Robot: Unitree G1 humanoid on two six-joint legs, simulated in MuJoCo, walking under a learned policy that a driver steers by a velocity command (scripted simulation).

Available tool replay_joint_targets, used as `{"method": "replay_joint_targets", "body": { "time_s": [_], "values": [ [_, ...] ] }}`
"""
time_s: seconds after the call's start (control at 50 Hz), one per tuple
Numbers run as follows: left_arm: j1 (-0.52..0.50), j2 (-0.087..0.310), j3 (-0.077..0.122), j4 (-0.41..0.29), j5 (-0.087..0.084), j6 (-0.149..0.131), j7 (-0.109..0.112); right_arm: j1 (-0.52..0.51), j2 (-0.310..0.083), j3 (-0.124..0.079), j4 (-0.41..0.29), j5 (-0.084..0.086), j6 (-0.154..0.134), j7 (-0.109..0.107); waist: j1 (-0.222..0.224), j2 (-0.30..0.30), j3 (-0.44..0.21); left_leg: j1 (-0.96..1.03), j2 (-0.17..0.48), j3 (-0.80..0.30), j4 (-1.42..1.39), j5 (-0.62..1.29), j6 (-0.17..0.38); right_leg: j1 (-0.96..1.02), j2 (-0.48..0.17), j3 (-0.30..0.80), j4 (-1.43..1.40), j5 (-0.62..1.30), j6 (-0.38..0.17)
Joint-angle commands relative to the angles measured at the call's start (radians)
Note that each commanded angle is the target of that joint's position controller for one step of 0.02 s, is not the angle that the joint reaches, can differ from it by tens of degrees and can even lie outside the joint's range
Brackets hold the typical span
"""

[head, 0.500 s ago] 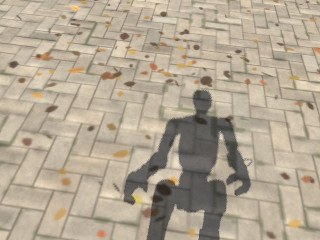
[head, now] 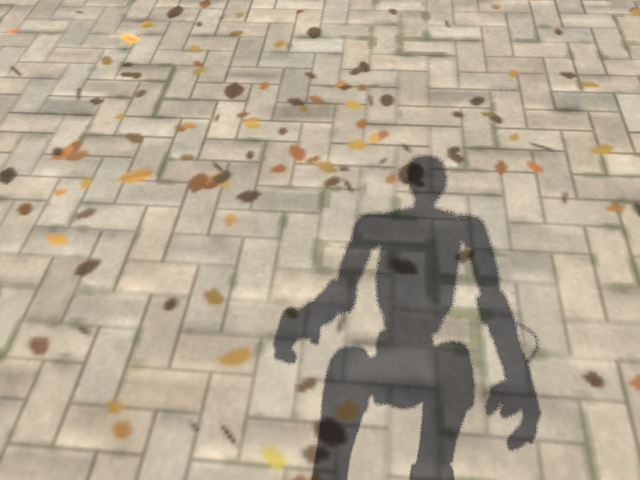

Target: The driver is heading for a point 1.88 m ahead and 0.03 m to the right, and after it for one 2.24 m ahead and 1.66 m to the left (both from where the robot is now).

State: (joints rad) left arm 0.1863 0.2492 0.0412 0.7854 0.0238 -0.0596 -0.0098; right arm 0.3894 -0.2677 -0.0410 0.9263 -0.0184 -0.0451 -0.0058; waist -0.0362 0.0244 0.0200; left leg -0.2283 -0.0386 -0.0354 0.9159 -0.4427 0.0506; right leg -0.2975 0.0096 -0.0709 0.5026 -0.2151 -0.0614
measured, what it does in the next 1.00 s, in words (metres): walks ahead: left foot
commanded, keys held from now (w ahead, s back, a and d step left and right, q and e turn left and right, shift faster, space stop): no key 1.00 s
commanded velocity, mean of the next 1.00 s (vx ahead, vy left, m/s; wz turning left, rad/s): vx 0.06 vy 0.00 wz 0.01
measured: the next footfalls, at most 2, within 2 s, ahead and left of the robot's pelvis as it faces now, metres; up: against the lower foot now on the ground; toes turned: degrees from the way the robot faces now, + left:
left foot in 0.32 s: +0.19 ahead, +0.10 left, +0.00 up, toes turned +0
left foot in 1.34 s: +0.27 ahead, +0.13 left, +0.00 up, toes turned +2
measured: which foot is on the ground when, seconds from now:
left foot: up 0.00-0.30, down 0.32-1.00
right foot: down 0.00-1.00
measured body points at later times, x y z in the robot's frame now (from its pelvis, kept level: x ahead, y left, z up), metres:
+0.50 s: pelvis +0.11 +0.01 +0.00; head +0.11 +0.02 +0.45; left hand +0.11 +0.24 -0.16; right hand +0.18 -0.23 -0.14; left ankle +0.15 +0.10 -0.74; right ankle +0.03 -0.08 -0.74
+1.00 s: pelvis +0.11 +0.02 +0.00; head +0.11 +0.02 +0.45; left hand +0.08 +0.23 -0.16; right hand +0.10 -0.21 -0.16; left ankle +0.15 +0.10 -0.74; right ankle +0.03 -0.08 -0.74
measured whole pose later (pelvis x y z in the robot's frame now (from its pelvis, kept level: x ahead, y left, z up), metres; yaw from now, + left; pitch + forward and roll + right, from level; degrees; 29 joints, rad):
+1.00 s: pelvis +0.11 +0.02 +0.00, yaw -1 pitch -2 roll +1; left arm 0.33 0.14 -0.02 1.16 0.01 0.00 0.05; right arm 0.25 -0.15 0.00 1.18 -0.01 0.00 -0.04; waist 0.00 -0.02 0.04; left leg -0.20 -0.06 0.05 0.39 -0.16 0.06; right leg -0.02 0.00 -0.04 0.38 -0.33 -0.02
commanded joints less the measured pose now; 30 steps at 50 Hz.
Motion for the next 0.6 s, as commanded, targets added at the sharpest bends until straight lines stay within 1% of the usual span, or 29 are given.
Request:
{"method": "replay_joint_targets", "body": {
  "time_s": [0.02,0.04,0.06,0.08,0.12,0.16,0.18,0.24,0.28,0.3,0.32,0.34,0.36,0.38,0.4,0.42,0.44,0.46,0.48,0.52,0.6],
  "values": [
    [0.108,0.096,0.018,0.001,-0.014,-0.007,0.004,0.009,-0.067,-0.015,-0.042,-0.003,0.000,0.002,0.024,-0.085,-0.019,-0.287,0.072,-0.019,0.166,0.037,0.004,0.266,-0.296,0.281,-0.221,0.597,-0.138],
    [0.086,0.077,0.010,0.007,-0.014,-0.010,0.007,0.009,-0.064,-0.014,-0.035,-0.011,0.010,0.005,0.012,-0.118,-0.017,-0.254,0.072,0.001,0.145,0.070,-0.008,0.234,-0.258,0.217,-0.224,0.692,-0.124],
    [0.095,0.078,0.008,0.018,-0.013,-0.014,0.009,0.011,-0.055,-0.013,-0.027,-0.013,0.019,0.008,0.010,-0.127,-0.033,-0.223,0.059,0.014,0.140,0.103,-0.018,0.221,-0.241,0.178,-0.219,0.790,-0.122],
    [0.106,0.083,0.007,0.031,-0.014,-0.017,0.011,0.013,-0.047,-0.011,-0.022,-0.011,0.025,0.011,0.002,-0.126,-0.047,-0.211,0.050,0.019,0.122,0.127,-0.028,0.220,-0.234,0.152,-0.216,0.857,-0.129],
    [0.111,0.087,0.002,0.055,-0.015,-0.017,0.017,-0.010,-0.026,-0.004,-0.016,-0.009,0.032,0.013,-0.005,-0.120,-0.048,-0.202,0.047,0.031,0.033,0.165,-0.044,0.213,-0.219,0.107,-0.214,0.899,-0.133],
    [0.104,0.078,-0.006,0.074,-0.014,-0.011,0.023,-0.062,-0.006,0.007,-0.017,-0.009,0.036,0.008,0.003,-0.132,-0.039,-0.169,0.047,0.049,-0.101,0.205,-0.049,0.196,-0.196,0.069,-0.202,0.891,-0.123],
    [0.112,0.078,-0.008,0.086,-0.012,-0.007,0.025,-0.089,-0.001,0.011,-0.017,-0.007,0.038,0.004,0.015,-0.142,-0.040,-0.145,0.043,0.059,-0.156,0.222,-0.047,0.191,-0.191,0.062,-0.194,0.883,-0.121],
    [0.145,0.077,-0.011,0.125,-0.011,0.005,0.027,-0.125,-0.006,0.015,-0.005,-0.001,0.040,-0.009,0.037,-0.144,-0.047,-0.080,0.036,0.070,-0.258,0.256,-0.034,0.187,-0.201,0.080,-0.165,0.813,-0.122],
    [0.133,0.071,-0.014,0.141,-0.015,0.012,0.030,-0.129,-0.006,0.016,0.008,-0.001,0.036,-0.017,0.031,-0.127,-0.028,-0.025,0.038,0.068,-0.345,0.273,-0.015,0.163,-0.213,0.112,-0.143,0.685,-0.115],
    [0.115,0.068,-0.016,0.146,-0.020,0.016,0.032,-0.117,-0.001,0.018,0.019,-0.005,0.031,-0.020,0.012,-0.103,-0.017,0.039,0.043,0.063,-0.440,0.343,-0.004,0.130,-0.205,0.119,-0.122,0.578,-0.095],
    [0.128,0.062,-0.018,0.154,-0.016,0.017,0.033,-0.110,-0.023,0.016,0.028,-0.011,0.023,-0.025,0.007,-0.051,-0.017,0.121,0.084,0.006,-0.529,0.481,0.004,0.091,-0.181,0.126,-0.100,0.428,-0.058],
    [0.173,0.050,-0.021,0.154,-0.005,0.017,0.034,-0.080,-0.090,0.003,0.038,-0.015,0.014,-0.031,0.034,0.028,-0.052,0.221,0.195,-0.097,-0.512,0.726,0.021,0.049,-0.131,0.107,-0.063,0.198,-0.026],
    [0.300,-0.019,-0.034,0.196,-0.018,0.028,0.034,-0.107,-0.099,0.004,0.048,0.002,0.018,-0.033,0.093,0.130,-0.074,0.225,0.281,-0.173,-0.490,0.852,0.110,0.047,-0.065,0.075,-0.076,-0.079,-0.008],
    [0.289,0.000,-0.033,0.226,-0.014,0.045,0.044,-0.132,-0.044,0.015,0.048,0.016,0.025,-0.029,0.066,0.099,-0.061,0.149,0.280,-0.192,-0.510,0.738,0.125,0.110,-0.047,0.064,-0.113,-0.143,0.003],
    [0.252,0.019,-0.027,0.228,-0.009,0.053,0.047,-0.173,-0.027,0.019,0.044,0.013,0.028,-0.025,0.067,0.078,-0.004,0.090,0.230,-0.161,-0.527,0.622,0.096,0.120,-0.046,0.079,-0.141,-0.108,0.006],
    [0.220,0.029,-0.024,0.233,-0.007,0.056,0.046,-0.189,-0.019,0.020,0.048,0.010,0.030,-0.025,0.057,0.064,0.011,0.073,0.190,-0.132,-0.532,0.568,0.071,0.137,-0.053,0.089,-0.158,-0.056,0.009],
    [0.199,0.035,-0.021,0.236,-0.009,0.058,0.043,-0.177,-0.018,0.021,0.061,0.010,0.031,-0.030,0.049,0.058,0.022,0.073,0.163,-0.106,-0.532,0.569,0.053,0.144,-0.068,0.100,-0.167,-0.004,0.009],
    [0.198,0.026,-0.024,0.243,-0.009,0.058,0.042,-0.163,-0.021,0.018,0.078,0.015,0.030,-0.035,0.047,0.053,0.016,0.089,0.148,-0.090,-0.531,0.567,0.043,0.148,-0.079,0.105,-0.175,0.025,0.011],
    [0.204,0.014,-0.028,0.254,-0.010,0.055,0.044,-0.156,-0.023,0.016,0.089,0.017,0.030,-0.036,0.045,0.036,0.008,0.114,0.143,-0.085,-0.526,0.585,0.040,0.150,-0.088,0.107,-0.178,0.052,0.013],
    [0.204,0.010,-0.031,0.275,-0.012,0.053,0.049,-0.152,-0.016,0.015,0.106,0.018,0.030,-0.037,0.040,-0.002,-0.003,0.147,0.146,-0.084,-0.523,0.613,0.042,0.153,-0.092,0.107,-0.186,0.070,0.017],
    [0.198,-0.001,-0.035,0.303,-0.011,0.058,0.056,-0.155,-0.010,0.015,0.137,0.016,0.033,-0.039,0.038,-0.024,0.010,0.143,0.142,-0.079,-0.534,0.594,0.041,0.164,-0.096,0.106,-0.195,0.065,0.020]
  ]
}}
Keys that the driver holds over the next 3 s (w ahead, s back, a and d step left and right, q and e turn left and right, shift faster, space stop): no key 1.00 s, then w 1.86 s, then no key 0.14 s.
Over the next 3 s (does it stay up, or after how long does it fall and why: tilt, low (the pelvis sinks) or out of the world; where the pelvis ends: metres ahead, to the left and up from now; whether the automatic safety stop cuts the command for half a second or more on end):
stays up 1.08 0.03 -0.01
